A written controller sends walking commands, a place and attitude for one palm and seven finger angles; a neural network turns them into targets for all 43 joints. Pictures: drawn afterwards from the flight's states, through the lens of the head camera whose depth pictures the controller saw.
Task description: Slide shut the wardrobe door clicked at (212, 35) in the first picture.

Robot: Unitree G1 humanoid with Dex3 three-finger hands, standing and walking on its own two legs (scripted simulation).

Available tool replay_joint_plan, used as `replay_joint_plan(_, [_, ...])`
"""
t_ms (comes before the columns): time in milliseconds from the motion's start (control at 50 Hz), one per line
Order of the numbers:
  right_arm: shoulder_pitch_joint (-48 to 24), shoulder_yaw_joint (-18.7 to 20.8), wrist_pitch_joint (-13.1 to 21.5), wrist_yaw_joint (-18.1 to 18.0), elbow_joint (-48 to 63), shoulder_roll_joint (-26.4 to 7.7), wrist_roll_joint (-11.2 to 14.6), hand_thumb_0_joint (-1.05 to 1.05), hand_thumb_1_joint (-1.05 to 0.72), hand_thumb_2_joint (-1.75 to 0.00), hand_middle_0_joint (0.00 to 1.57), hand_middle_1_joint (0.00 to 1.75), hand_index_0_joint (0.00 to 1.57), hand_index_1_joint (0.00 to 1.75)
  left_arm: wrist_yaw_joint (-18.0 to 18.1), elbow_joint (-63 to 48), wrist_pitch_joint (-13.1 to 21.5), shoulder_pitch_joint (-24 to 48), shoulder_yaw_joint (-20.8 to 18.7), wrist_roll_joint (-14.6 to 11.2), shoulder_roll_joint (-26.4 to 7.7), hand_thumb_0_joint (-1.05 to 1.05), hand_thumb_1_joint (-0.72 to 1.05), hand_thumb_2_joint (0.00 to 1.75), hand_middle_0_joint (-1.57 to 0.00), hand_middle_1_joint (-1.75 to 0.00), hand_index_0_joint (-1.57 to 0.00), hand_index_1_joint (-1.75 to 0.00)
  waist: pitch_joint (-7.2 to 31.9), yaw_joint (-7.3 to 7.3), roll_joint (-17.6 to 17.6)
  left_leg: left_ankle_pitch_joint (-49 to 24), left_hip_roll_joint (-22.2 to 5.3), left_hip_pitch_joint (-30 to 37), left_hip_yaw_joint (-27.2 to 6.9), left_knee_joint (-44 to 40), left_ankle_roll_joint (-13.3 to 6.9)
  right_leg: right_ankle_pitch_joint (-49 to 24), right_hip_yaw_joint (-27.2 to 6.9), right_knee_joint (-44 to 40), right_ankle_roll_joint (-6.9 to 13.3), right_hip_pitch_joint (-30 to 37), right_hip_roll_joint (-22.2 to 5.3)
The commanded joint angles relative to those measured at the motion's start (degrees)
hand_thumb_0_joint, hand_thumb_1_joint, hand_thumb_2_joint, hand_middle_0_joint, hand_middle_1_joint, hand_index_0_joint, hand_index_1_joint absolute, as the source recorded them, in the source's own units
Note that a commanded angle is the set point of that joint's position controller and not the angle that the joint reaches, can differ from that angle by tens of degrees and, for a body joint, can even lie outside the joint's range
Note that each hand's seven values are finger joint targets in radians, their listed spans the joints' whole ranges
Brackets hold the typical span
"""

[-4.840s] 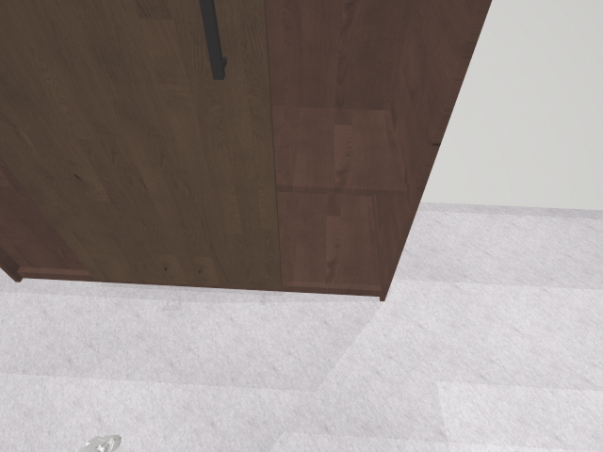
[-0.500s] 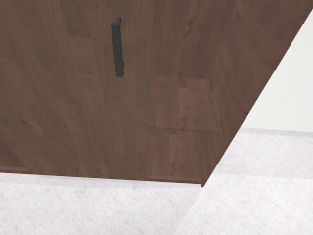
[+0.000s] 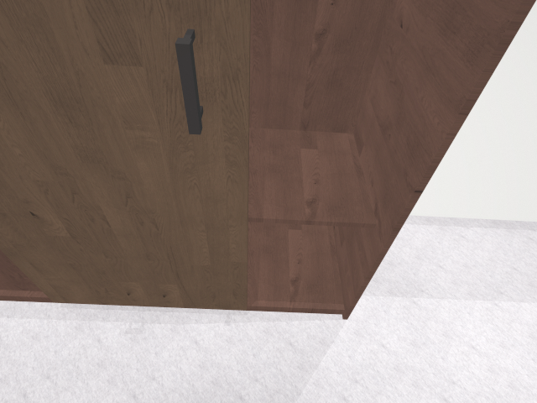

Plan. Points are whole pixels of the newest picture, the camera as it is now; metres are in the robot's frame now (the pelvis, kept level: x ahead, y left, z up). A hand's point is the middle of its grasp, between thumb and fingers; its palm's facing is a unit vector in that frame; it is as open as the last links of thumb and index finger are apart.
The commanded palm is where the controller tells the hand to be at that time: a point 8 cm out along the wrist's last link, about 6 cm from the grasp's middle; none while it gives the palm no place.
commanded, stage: look again from close up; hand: left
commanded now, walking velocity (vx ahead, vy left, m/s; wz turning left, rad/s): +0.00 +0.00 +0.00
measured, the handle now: (192, 84) +0.53 +0.17 +0.21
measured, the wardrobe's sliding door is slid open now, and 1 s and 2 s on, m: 0.38 0.38 0.38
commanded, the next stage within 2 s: none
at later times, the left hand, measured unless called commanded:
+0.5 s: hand out of the picture -0.01 +0.16 -0.18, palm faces +0.03 -0.99 -0.16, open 7.4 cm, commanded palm none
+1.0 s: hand out of the picture -0.01 +0.15 -0.18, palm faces +0.05 -0.99 -0.16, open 7.4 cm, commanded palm none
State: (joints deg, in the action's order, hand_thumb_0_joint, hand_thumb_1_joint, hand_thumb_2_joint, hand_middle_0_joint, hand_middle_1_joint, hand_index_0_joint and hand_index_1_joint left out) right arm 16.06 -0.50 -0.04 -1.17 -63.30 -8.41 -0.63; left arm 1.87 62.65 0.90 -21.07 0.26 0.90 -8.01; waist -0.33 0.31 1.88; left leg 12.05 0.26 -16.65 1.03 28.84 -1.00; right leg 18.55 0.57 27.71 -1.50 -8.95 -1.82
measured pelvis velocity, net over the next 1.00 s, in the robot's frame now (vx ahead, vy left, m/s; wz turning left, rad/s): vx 0.02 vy -0.01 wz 0.00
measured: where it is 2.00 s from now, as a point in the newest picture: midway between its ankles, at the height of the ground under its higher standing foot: outside the picture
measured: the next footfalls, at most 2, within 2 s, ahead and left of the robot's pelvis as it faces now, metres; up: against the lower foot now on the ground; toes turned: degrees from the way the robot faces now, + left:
none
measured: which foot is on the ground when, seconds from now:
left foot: down 0.00-1.00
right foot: down 0.00-1.00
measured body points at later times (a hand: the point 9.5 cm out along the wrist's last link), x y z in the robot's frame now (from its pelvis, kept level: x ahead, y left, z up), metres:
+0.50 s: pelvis +0.02 -0.01 +0.00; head +0.02 +0.01 +0.45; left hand -0.01 +0.21 -0.16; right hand +0.02 -0.23 -0.15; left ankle +0.04 +0.11 -0.74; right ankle -0.04 -0.14 -0.74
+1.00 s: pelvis +0.02 -0.01 +0.00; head +0.02 +0.00 +0.45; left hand -0.01 +0.20 -0.16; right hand +0.02 -0.23 -0.15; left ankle +0.04 +0.11 -0.74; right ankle -0.04 -0.14 -0.74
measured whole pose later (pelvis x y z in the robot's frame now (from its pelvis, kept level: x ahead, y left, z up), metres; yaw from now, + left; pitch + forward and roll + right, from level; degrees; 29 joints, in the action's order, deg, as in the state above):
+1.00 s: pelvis +0.02 -0.01 +0.00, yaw +0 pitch +0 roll +0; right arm 16.1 -0.9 0.3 -1.8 -64.7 -8.5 -0.5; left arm 1.9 63.8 1.0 -21.1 0.3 0.7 -8.0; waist 0.2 0.6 1.6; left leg 12.8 0.1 -13.2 1.1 26.4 -0.3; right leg 19.0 0.6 24.8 -1.0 -5.4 -1.7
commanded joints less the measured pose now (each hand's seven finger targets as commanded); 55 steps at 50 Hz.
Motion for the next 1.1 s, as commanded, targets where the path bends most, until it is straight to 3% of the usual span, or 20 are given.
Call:
replay_joint_plan(0, [2.1,1.1,1.3,-0.2,2.0,-5.7,0.3,0.0,-0.9,-0.9,0.2,0.3,0.2,0.3,0.6,-1.2,0.4,-5.5,-0.9,0.1,-5.0,0.0,0.9,0.9,-0.2,-0.3,-0.2,-0.3,-3.2,0.31,-0.9,-3.9,-5.0,2.1,-4.8,-5.4,-1.4,-6.5,-3.4,-6.0,2.8,-4.5,-3.5])
replay_joint_plan(240, [1.5,1.0,1.2,-0.4,1.5,-5.9,0.3,0.0,-0.9,-0.9,0.2,0.3,0.2,0.3,0.6,-0.9,0.3,-5.1,-0.8,0.0,-5.4,0.0,0.9,0.9,-0.2,-0.3,-0.2,-0.3,-4.2,0.43,-1.3,-5.9,-5.2,3.1,-4.5,-5.7,-1.2,-7.9,-3.2,-6.5,2.6,-4.3,-3.3])
replay_joint_plan(500, [1.6,0.8,1.5,-0.6,1.0,-6.1,0.3,0.0,-0.9,-0.9,0.2,0.3,0.2,0.3,0.6,-0.6,0.4,-5.0,-0.8,-0.1,-5.4,0.0,0.9,0.9,-0.2,-0.3,-0.2,-0.3,-2.6,0.4,-1.2,-10.3,-5.4,5.3,-4.1,-5.5,-1.2,-11.7,-3.1,-6.7,2.4,-2.7,-3.8])
replay_joint_plan(1080, [3.1,0.7,1.5,-0.9,0.4,-5.5,0.3,0.0,-0.9,-0.9,0.2,0.3,0.2,0.3,0.6,0.4,0.2,-5.7,-0.8,-0.1,-4.8,0.0,0.9,0.9,-0.2,-0.3,-0.2,-0.3,-3.7,0.39,-1.6,-9.4,-5.3,5.6,-4.2,-6.6,-1.1,-10.2,-2.8,-7.9,2.6,-2.3,-3.6])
